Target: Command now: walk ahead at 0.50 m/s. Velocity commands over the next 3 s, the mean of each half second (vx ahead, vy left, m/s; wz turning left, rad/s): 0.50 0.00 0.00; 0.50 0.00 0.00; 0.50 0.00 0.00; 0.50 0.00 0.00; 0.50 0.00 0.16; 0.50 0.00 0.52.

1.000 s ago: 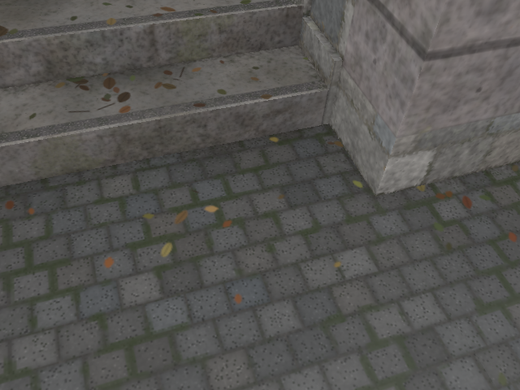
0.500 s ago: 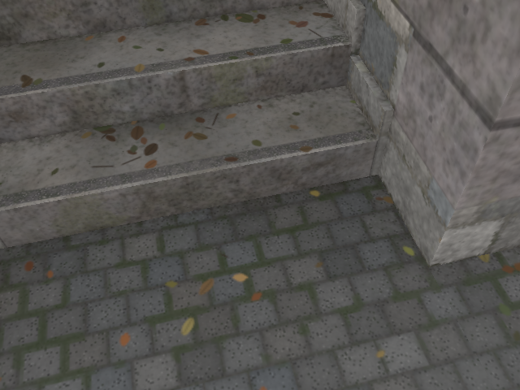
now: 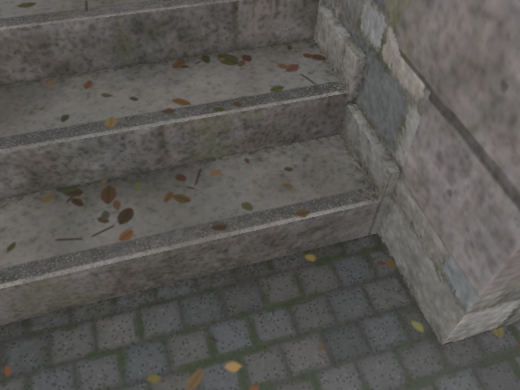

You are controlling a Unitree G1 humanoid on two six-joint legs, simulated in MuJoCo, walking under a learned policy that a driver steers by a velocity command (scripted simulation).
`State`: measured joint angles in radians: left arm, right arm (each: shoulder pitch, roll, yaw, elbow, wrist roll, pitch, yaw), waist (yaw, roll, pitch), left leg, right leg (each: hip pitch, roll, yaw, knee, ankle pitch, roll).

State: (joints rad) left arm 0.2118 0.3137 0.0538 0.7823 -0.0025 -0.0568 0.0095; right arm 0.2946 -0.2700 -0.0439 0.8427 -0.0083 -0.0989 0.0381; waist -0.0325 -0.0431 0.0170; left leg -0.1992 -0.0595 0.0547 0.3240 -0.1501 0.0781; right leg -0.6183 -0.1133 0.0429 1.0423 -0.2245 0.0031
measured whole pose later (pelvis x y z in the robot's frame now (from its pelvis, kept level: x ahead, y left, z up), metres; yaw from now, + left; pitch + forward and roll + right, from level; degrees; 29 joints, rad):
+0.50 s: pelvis +0.25 -0.04 +0.00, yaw +0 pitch +1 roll +0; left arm 0.33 0.24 0.04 0.91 0.02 -0.08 0.00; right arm 0.23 -0.29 -0.03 0.89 -0.06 -0.05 0.04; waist 0.02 0.06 0.03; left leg -0.53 0.08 0.00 0.97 -0.21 0.03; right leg -0.13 0.03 -0.06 0.25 -0.13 -0.05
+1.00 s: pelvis +0.51 +0.04 +0.00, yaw +1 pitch +1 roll -1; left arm 0.18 0.24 0.04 0.92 0.03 -0.05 0.01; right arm 0.27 -0.22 -0.02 0.96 -0.02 -0.11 0.01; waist -0.01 -0.03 0.06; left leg -0.21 -0.04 0.07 0.33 -0.13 0.09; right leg -0.47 -0.05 -0.01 0.95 -0.27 -0.04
